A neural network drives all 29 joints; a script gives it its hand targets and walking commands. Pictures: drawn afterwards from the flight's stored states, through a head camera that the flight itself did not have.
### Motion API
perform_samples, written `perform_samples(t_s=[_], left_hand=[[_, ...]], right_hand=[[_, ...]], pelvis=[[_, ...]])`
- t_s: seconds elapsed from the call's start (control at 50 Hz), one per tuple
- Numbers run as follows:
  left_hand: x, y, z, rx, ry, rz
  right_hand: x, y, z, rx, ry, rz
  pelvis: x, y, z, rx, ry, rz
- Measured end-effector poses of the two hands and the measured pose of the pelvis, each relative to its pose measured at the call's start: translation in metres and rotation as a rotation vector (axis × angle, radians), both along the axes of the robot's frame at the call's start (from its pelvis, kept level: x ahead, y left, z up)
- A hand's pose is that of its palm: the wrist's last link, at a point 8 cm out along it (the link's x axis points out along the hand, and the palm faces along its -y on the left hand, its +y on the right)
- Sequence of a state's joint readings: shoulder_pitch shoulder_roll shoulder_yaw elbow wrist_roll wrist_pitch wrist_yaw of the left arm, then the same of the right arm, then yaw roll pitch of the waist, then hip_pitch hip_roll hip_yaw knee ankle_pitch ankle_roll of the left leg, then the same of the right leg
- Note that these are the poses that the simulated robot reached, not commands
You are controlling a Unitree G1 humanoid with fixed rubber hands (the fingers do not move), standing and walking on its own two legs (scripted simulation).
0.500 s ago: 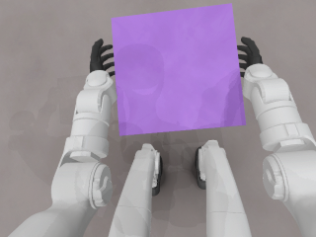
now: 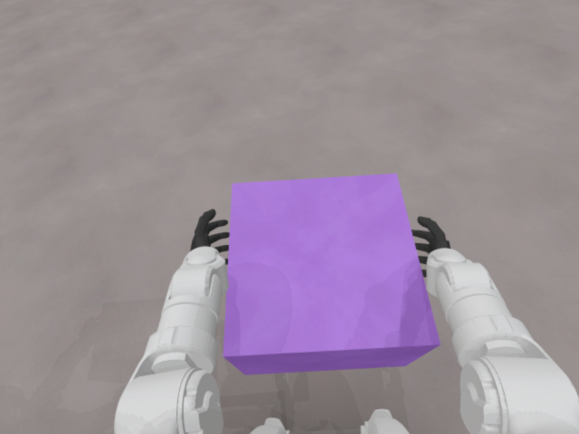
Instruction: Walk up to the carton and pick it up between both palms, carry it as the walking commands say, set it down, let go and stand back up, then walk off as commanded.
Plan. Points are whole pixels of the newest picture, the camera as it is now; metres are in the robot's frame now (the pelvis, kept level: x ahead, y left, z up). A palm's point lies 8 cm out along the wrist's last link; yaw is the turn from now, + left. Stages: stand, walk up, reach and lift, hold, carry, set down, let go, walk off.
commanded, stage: reach and lift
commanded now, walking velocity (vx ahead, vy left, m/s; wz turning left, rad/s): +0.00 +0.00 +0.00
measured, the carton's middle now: (319, 275) +0.40 +0.00 -0.06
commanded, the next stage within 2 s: hold in 1.84 s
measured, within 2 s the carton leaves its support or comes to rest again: neither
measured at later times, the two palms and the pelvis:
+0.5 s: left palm (171, 253) +0.36 +0.20 +0.08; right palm (432, 241) +0.38 -0.16 +0.05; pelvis +0.05 +0.01 +0.06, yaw +0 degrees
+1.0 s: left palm (154, 254) +0.33 +0.20 +0.12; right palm (451, 242) +0.35 -0.16 +0.10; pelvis +0.04 +0.01 +0.06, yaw -1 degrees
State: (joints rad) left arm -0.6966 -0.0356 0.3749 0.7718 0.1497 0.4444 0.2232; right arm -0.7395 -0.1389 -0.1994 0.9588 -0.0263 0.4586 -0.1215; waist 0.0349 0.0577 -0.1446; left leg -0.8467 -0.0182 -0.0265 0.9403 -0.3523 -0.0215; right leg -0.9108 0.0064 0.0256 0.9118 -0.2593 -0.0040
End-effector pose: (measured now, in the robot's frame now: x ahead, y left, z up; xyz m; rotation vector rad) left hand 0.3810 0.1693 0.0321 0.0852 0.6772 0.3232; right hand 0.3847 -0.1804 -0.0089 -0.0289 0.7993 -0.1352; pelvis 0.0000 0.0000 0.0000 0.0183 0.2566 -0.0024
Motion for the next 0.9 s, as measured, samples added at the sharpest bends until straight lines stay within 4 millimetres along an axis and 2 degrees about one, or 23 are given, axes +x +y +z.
perform_samples(t_s=[0.06, 0.12, 0.24, 0.36, 0.5, 0.62, 0.78, 0.9], left_hand=[[0.004, 0.004, 0.018, -0.005, -0.019, -0.009], [0.003, 0.013, 0.026, 0.0, -0.016, -0.012], [-0.013, 0.029, 0.021, -0.042, 0.028, 0.034], [-0.024, 0.034, 0.021, -0.096, 0.028, 0.079], [-0.018, 0.031, 0.044, -0.101, -0.019, 0.057], [-0.023, 0.037, 0.063, -0.117, -0.045, 0.065], [-0.035, 0.041, 0.076, -0.11, -0.039, 0.064], [-0.042, 0.035, 0.083, -0.11, -0.044, 0.049]], right_hand=[[0.001, 0.003, 0.014, 0.027, -0.019, -0.005], [0.004, 0.007, 0.021, 0.071, -0.025, 0.048], [0.004, 0.017, 0.029, 0.095, -0.007, 0.124], [0.001, 0.022, 0.039, 0.098, -0.019, 0.11], [-0.004, 0.023, 0.063, 0.042, -0.076, 0.057], [-0.006, 0.029, 0.087, 0.032, -0.104, 0.048], [-0.018, 0.032, 0.098, 0.054, -0.097, 0.061], [-0.029, 0.025, 0.109, 0.051, -0.109, 0.051]], pelvis=[[0.011, 0.0, 0.012, -0.002, -0.026, -0.003], [0.021, -0.001, 0.021, -0.002, -0.041, -0.004], [0.037, -0.003, 0.039, 0.001, -0.077, -0.004], [0.049, -0.001, 0.051, -0.002, -0.095, -0.004], [0.053, 0.007, 0.058, -0.014, -0.142, -0.005], [0.056, 0.013, 0.062, -0.023, -0.199, -0.005], [0.052, 0.017, 0.064, -0.027, -0.269, -0.004], [0.048, 0.015, 0.065, -0.025, -0.31, -0.005]])
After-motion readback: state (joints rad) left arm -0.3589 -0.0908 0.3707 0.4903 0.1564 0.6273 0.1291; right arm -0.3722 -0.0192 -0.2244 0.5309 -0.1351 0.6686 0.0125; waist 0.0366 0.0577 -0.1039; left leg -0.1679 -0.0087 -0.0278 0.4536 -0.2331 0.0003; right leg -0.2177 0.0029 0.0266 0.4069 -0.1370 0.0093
